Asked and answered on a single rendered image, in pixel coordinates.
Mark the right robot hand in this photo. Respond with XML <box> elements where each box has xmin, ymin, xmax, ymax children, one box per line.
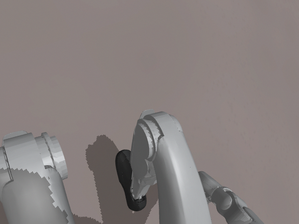
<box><xmin>198</xmin><ymin>171</ymin><xmax>222</xmax><ymax>205</ymax></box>

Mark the right robot foot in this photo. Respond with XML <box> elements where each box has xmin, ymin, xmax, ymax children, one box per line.
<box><xmin>115</xmin><ymin>149</ymin><xmax>147</xmax><ymax>211</ymax></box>

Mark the right robot arm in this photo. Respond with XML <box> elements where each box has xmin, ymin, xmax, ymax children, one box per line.
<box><xmin>211</xmin><ymin>187</ymin><xmax>264</xmax><ymax>224</ymax></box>

